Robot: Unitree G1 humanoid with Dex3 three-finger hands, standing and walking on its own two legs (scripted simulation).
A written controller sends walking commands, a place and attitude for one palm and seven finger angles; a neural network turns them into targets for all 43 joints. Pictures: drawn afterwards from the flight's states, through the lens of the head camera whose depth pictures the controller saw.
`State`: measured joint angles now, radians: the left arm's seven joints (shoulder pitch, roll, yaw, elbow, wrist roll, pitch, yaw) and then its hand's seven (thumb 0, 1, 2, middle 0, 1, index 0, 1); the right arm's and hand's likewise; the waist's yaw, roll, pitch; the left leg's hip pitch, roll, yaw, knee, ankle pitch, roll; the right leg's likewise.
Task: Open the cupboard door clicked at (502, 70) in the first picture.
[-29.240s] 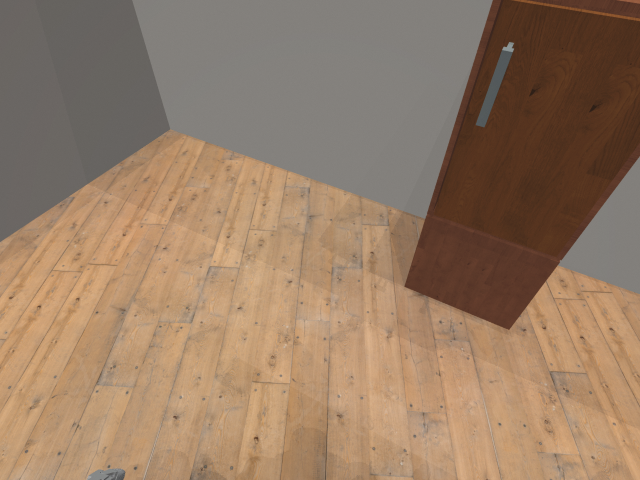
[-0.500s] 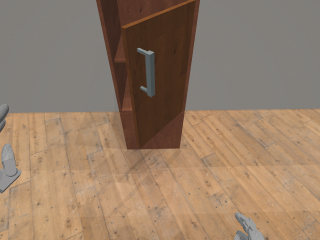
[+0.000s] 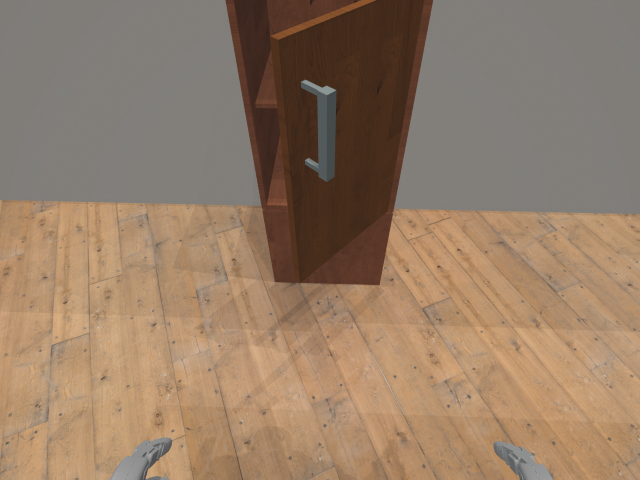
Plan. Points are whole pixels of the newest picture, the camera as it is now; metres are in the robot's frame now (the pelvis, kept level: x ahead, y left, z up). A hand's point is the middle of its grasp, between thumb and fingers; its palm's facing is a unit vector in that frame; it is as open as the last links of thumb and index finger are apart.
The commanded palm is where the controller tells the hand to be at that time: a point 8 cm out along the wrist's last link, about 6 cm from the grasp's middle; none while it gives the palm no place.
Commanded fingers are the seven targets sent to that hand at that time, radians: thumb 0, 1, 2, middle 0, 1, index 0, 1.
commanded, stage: let the arm hang, fingers relaxed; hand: left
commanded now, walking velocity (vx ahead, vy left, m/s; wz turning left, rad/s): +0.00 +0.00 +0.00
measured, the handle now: (317, 132) +0.63 +0.03 +0.10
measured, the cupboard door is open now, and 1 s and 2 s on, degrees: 48 48 48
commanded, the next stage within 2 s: look to check the result in 0.86 s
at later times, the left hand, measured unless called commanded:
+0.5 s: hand out of the picture -0.05 +0.19 -0.16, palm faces +0.04 -0.97 -0.22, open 7.4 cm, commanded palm none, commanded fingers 0.00 0.90 0.90 -0.20 -0.30 -0.20 -0.30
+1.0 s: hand out of the picture +0.00 +0.18 -0.16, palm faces +0.04 -0.98 -0.20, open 7.4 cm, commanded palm none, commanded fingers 0.00 0.90 0.90 -0.20 -0.30 -0.20 -0.30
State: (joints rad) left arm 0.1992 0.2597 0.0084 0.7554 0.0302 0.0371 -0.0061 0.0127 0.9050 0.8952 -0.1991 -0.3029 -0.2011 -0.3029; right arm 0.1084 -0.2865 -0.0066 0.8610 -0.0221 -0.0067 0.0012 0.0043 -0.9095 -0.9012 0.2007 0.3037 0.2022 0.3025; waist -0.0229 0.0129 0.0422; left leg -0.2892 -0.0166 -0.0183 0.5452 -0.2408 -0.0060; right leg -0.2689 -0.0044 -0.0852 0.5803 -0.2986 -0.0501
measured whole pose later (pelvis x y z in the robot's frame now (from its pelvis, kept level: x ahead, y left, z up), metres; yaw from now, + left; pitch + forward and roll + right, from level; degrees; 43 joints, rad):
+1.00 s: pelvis +0.00 +0.01 +0.01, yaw -1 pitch -2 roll +0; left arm 0.27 0.14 0.02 1.15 0.01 -0.01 0.03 0.01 0.91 0.90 -0.20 -0.30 -0.20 -0.30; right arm 0.28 -0.14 -0.01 1.13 -0.02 0.01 -0.03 0.00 -0.91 -0.90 0.20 0.30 0.20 0.30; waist 0.00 0.02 0.04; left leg -0.20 -0.01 -0.01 0.42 -0.19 0.00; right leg -0.17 0.01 -0.08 0.43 -0.22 -0.04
